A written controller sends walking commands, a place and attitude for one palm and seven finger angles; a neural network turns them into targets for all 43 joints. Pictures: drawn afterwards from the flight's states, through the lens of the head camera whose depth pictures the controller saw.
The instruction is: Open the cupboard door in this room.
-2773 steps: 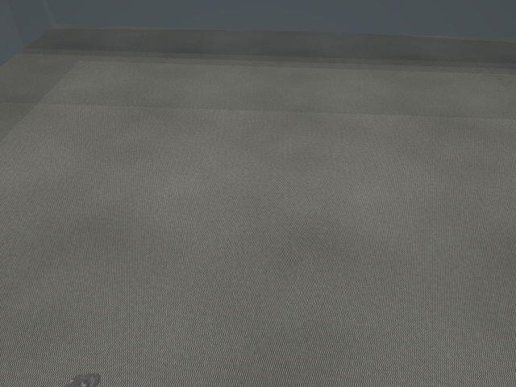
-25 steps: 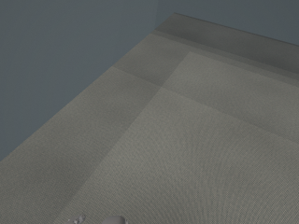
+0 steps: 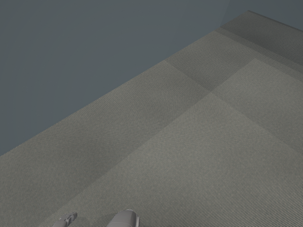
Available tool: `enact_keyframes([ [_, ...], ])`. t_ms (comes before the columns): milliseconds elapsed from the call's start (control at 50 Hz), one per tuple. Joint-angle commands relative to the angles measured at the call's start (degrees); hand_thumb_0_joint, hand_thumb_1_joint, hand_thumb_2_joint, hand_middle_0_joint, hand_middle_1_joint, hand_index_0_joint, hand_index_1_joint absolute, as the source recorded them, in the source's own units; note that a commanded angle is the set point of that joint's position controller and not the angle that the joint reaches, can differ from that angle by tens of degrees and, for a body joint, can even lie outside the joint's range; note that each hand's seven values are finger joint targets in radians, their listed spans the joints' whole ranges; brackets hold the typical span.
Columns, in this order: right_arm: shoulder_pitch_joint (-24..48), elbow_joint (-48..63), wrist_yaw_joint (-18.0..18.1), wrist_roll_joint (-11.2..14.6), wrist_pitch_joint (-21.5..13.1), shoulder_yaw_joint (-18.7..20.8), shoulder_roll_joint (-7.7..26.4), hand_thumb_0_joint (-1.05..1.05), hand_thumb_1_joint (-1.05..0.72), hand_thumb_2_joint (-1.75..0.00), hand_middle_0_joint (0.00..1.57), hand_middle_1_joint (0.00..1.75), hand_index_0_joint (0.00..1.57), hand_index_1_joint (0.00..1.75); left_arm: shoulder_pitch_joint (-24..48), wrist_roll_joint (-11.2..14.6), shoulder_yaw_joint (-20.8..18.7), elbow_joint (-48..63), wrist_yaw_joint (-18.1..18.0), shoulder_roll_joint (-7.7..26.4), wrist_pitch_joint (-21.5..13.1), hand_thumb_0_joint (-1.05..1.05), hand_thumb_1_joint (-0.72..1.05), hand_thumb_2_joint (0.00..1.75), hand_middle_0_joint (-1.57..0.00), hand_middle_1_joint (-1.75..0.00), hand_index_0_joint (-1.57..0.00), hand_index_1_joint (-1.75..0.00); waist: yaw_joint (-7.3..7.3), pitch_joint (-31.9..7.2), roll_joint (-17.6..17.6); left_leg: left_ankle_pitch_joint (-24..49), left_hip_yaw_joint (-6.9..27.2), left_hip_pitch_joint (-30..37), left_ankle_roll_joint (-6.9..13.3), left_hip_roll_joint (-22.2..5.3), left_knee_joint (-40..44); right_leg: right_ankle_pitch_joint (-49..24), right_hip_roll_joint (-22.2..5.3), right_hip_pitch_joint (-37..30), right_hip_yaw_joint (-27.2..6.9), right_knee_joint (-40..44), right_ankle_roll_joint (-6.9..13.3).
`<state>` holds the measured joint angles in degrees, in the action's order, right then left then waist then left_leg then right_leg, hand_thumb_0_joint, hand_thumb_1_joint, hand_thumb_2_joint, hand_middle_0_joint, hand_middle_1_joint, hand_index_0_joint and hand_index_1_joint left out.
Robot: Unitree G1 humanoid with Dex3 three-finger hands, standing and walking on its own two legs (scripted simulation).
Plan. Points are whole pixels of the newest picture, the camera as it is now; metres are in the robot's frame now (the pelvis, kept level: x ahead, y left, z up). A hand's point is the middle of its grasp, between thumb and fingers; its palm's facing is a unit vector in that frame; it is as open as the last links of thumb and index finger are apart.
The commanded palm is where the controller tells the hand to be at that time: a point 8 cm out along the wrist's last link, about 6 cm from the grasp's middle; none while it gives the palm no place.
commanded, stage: turn to face it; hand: left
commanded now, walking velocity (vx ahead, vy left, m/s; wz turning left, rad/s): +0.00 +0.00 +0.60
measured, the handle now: out of the picture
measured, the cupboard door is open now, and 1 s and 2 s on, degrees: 46 46 46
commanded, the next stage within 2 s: none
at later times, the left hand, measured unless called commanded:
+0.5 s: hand out of the picture +0.06 +0.22 -0.15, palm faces +0.32 -0.90 -0.29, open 7.4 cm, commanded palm none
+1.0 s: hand out of the picture +0.02 +0.21 -0.16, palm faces +0.58 -0.77 -0.26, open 7.4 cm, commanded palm none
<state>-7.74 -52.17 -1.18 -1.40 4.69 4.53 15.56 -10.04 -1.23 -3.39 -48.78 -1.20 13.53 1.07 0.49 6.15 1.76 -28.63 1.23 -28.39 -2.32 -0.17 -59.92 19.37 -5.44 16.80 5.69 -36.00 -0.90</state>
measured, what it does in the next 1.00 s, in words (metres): steps on the spot, turning left: left foot, then right foot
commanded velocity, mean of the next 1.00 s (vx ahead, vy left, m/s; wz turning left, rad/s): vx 0.00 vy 0.00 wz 0.60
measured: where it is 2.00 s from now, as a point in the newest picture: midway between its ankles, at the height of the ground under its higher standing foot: outside the picture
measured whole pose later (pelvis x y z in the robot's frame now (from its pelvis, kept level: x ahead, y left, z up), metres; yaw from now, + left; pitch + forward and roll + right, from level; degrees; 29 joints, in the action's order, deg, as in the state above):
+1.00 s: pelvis +0.06 -0.03 +0.01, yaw +35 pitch +2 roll -1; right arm -9.3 -51.4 -0.1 -1.8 2.0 2.4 12.7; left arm -7.3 -0.2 -4.0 -50.3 -0.5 14.9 3.5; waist 0.3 6.7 -0.5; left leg -15.0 3.6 -17.8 0.2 0.5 -31.3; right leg 26.8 -3.5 24.7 1.2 -53.1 -4.6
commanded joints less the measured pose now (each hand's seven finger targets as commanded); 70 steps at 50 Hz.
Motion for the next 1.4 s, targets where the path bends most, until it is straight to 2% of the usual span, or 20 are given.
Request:
enact_keyframes([
  [0, 4.31, 6.14, -0.39, 0.72, -1.96, 0.20, 1.71, 0.00, -0.90, -0.90, 0.20, 0.30, 0.20, 0.30, -3.10, -0.28, -1.93, 2.51, -0.58, 9.04, -1.65, 0.00, 0.90, 0.90, -0.20, -0.30, -0.20, -0.30, -1.52, -7.37, -16.26, -0.36, -4.22, -2.54, -1.41, -1.38, 3.78, -39.74, -13.01, -12.70, -5.28, 11.91, 6.96],
  [140, -1.52, 4.74, -0.37, 0.55, -2.98, 0.42, 4.40, 0.00, -0.90, -0.90, 0.20, 0.30, 0.20, 0.30, -3.95, 0.67, -2.94, 1.03, 0.13, 11.30, -1.32, 0.00, 0.90, 0.90, -0.20, -0.30, -0.20, -0.30, 1.55, -11.72, -8.15, 20.61, -5.99, 21.18, 1.77, -1.17, 34.05, -33.71, -12.60, -5.57, 1.96, -3.30, 0.72],
  [180, -9.89, 3.37, 0.50, -0.01, -3.01, 2.92, 14.93, 0.00, -0.90, -0.90, 0.20, 0.30, 0.20, 0.30, 0.24, 0.72, -1.22, 5.53, 0.28, 5.85, -0.47, 0.00, 0.90, 0.90, -0.20, -0.30, -0.20, -0.30, 5.86, -13.81, 15.24, 52.80, 23.81, 31.67, 17.10, -25.66, 37.72, 20.23, -1.39, 17.77, 0.75, -26.46, -5.00],
  [200, -10.40, 2.92, 1.08, -0.10, -3.02, 2.89, 14.81, 0.00, -0.90, -0.90, 0.20, 0.30, 0.20, 0.30, 3.38, 0.29, -1.37, 6.08, -0.03, 7.30, 0.18, 0.00, 0.90, 0.90, -0.20, -0.30, -0.20, -0.30, 6.18, -12.44, 7.42, 43.85, 23.44, 28.14, 17.88, -24.90, 37.71, 18.08, -1.55, 19.20, -3.70, -30.56, -4.45],
  [280, -0.54, 4.98, 2.15, -0.14, -3.56, 1.54, 10.06, 0.00, -0.90, -0.90, 0.20, 0.30, 0.20, 0.30, 1.04, 0.47, -1.81, 2.41, 0.65, 6.07, 0.85, 0.00, 0.90, 0.90, -0.20, -0.30, -0.20, -0.30, 0.67, -8.62, 9.58, 36.20, 12.90, 18.43, 11.60, -13.97, 37.92, 7.40, -0.40, 13.68, -5.16, -26.53, -4.34],
  [420, 2.85, 5.91, 1.65, -0.04, -2.59, 2.34, 10.43, 0.00, -0.90, -0.90, 0.20, 0.30, 0.20, 0.30, -4.32, 0.56, -1.94, 1.57, 0.83, 5.87, 0.22, 0.00, 0.90, 0.90, -0.20, -0.30, -0.20, -0.30, -2.19, -8.03, 6.79, 21.08, 14.48, 7.05, 8.71, -9.56, 35.49, -0.46, 4.94, -5.17, -2.00, 0.77, -2.85],
  [440, 3.67, 6.46, 1.51, 0.28, -2.41, 2.31, 8.97, 0.00, -0.90, -0.90, 0.20, 0.30, 0.20, 0.30, -6.42, 0.41, -2.48, 1.37, 0.52, 7.25, -0.20, 0.00, 0.90, 0.90, -0.20, -0.30, -0.20, -0.30, -3.36, -7.93, 3.67, 15.78, 12.84, 2.51, 6.53, -6.73, 31.69, -3.27, 2.90, -10.72, -3.67, 9.01, -2.25],
  [480, 3.59, 8.72, 0.69, 0.74, -2.48, 1.51, 3.83, 0.00, -0.90, -0.90, 0.20, 0.30, 0.20, 0.30, -7.00, -0.66, -3.61, 2.37, -0.24, 15.29, -0.89, 0.00, 0.90, 0.90, -0.20, -0.30, -0.20, -0.30, -4.61, -7.69, -19.98, -6.69, 0.10, -6.81, 0.39, 3.71, 3.59, 0.20, -22.42, -10.27, -28.80, 24.32, 8.63],
  [560, 2.48, 6.39, -0.10, 0.45, -1.81, 1.17, 3.27, 0.00, -0.90, -0.90, 0.20, 0.30, 0.20, 0.30, 0.16, -0.24, -1.90, 4.06, -0.72, 8.66, -1.03, 0.00, 0.90, 0.90, -0.20, -0.30, -0.20, -0.30, -0.35, -6.02, -18.43, -0.91, -0.70, -3.72, -0.65, -1.75, -5.27, -23.76, -13.87, -6.55, -10.03, 15.80, 8.09],
  [700, -0.22, 5.18, -0.48, 0.83, -2.98, 0.02, 2.76, 0.00, -0.90, -0.90, 0.20, 0.30, 0.20, 0.30, -3.97, 0.40, -3.03, 1.44, -0.06, 12.15, -1.08, 0.00, 0.90, 0.90, -0.20, -0.30, -0.20, -0.30, -0.16, -10.48, -12.02, 14.23, -7.04, 14.35, 0.39, 1.09, 31.06, -34.36, -12.60, -9.55, -0.67, 1.35, 2.17],
  [740, -8.28, 4.29, 0.02, -0.08, -3.63, 2.70, 13.13, 0.00, -0.90, -0.90, 0.20, 0.30, 0.20, 0.30, -2.08, 1.07, -1.80, 4.96, 0.52, 6.16, -0.41, 0.00, 0.90, 0.90, -0.20, -0.30, -0.20, -0.30, 4.31, -13.57, 15.40, 48.76, 22.35, 31.46, 12.13, -21.30, 36.93, 12.79, -1.99, 15.22, 3.87, -20.80, -5.54],
  [760, -11.70, 3.04, 0.58, -0.21, -3.06, 3.02, 15.25, 0.00, -0.90, -0.90, 0.20, 0.30, 0.20, 0.30, 2.28, 0.48, -1.23, 6.72, 0.17, 6.88, 0.16, 0.00, 0.90, 0.90, -0.20, -0.30, -0.20, -0.30, 6.00, -13.01, 11.96, 46.36, 24.94, 28.19, 17.16, -24.99, 37.44, 19.87, -1.25, 17.01, -2.58, -27.91, -4.51],
  [860, -3.93, 4.35, 2.41, -0.14, -4.00, 1.38, 9.51, 0.00, -0.90, -0.90, 0.20, 0.30, 0.20, 0.30, 2.86, 0.70, -1.50, 3.15, 0.60, 5.77, 0.61, 0.00, 0.90, 0.90, -0.20, -0.30, -0.20, -0.30, 1.41, -10.40, 8.13, 44.98, 13.91, 22.47, 11.85, -13.81, 36.56, 7.49, -0.10, 14.40, -5.91, -26.58, -4.31],
  [1020, 1.15, 5.10, 1.84, 0.10, -2.85, 2.24, 9.72, 0.00, -0.90, -0.90, 0.20, 0.30, 0.20, 0.30, -2.95, 0.87, -1.76, 2.24, 0.52, 6.00, 0.10, 0.00, 0.90, 0.90, -0.20, -0.30, -0.20, -0.30, -2.12, -9.52, 6.44, 29.38, 15.63, 9.26, 8.69, -9.23, 33.84, -1.73, 5.04, -6.92, -3.23, 3.35, -2.71],
  [1080, 2.02, 7.73, 0.74, 0.65, -2.60, 1.63, 4.78, 0.00, -0.90, -0.90, 0.20, 0.30, 0.20, 0.30, -5.59, -0.31, -3.27, 2.52, -0.51, 15.23, -0.87, 0.00, 0.90, 0.90, -0.20, -0.30, -0.20, -0.30, -4.17, -7.97, -18.80, -7.71, 1.22, -5.37, 0.36, 3.05, 1.38, -5.82, -23.31, -10.41, -27.59, 22.92, 9.92],
  [1160, 1.84, 5.35, -0.03, 0.52, -1.78, 1.11, 3.09, 0.00, -0.90, -0.90, 0.20, 0.30, 0.20, 0.30, 0.54, -0.08, -1.72, 3.85, -0.95, 8.03, -1.20, 0.00, 0.90, 0.90, -0.20, -0.30, -0.20, -0.30, -0.28, -5.54, -17.76, -0.65, -0.35, -3.75, -1.01, -1.62, -5.07, -29.84, -13.62, -8.43, -8.89, 15.08, 8.38],
  [1300, 1.99, 5.35, -0.49, 0.84, -2.61, -0.10, 1.57, 0.00, -0.90, -0.90, 0.20, 0.30, 0.20, 0.30, -4.21, 0.07, -3.02, 1.16, -0.18, 11.96, -1.14, 0.00, 0.90, 0.90, -0.20, -0.30, -0.20, -0.30, -1.36, -8.71, -13.47, 9.03, -7.76, 10.38, -0.15, 1.55, 25.66, -35.11, -13.10, -11.24, -1.86, 5.58, 4.07],
  [1340, -3.56, 4.44, -0.31, 0.42, -3.22, 1.23, 6.65, 0.00, -0.90, -0.90, 0.20, 0.30, 0.20, 0.30, -2.88, 0.75, -2.96, 2.20, 0.23, 10.34, -0.73, 0.00, 0.90, 0.90, -0.20, -0.30, -0.20, -0.30, 2.25, -11.75, -2.97, 25.70, 0.62, 24.79, 3.51, -5.05, 34.68, -23.30, -10.43, 0.45, 2.32, -6.90, -0.89],
  [1360, -8.76, 4.05, 0.15, -0.16, -3.53, 2.93, 13.21, 0.00, -0.90, -0.90, 0.20, 0.30, 0.20, 0.30, -1.65, 1.07, -1.81, 4.84, 0.59, 6.06, -0.49, 0.00, 0.90, 0.90, -0.20, -0.30, -0.20, -0.30, 4.86, -13.75, 15.17, 47.96, 22.32, 32.37, 12.66, -21.29, 36.71, 13.04, -2.00, 15.27, 4.27, -20.92, -5.34],
  [1380, -11.92, 2.62, 0.69, -0.23, -3.05, 3.11, 15.33, 0.00, -0.90, -0.90, 0.20, 0.30, 0.20, 0.30, 2.31, 0.45, -1.30, 6.61, 0.21, 6.66, 0.05, 0.00, 0.90, 0.90, -0.20, -0.30, -0.20, -0.30, 6.11, -13.42, 11.27, 46.17, 24.72, 29.27, 17.43, -25.15, 37.19, 20.20, -1.24, 17.07, -2.36, -27.90, -4.21],
])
